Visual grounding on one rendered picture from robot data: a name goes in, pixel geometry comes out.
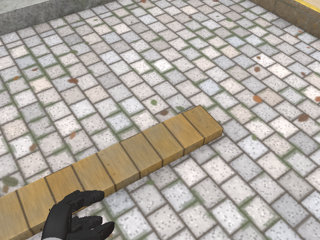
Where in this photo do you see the left robot hand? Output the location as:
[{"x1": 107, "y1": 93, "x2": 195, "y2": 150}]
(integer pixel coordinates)
[{"x1": 40, "y1": 190, "x2": 115, "y2": 240}]

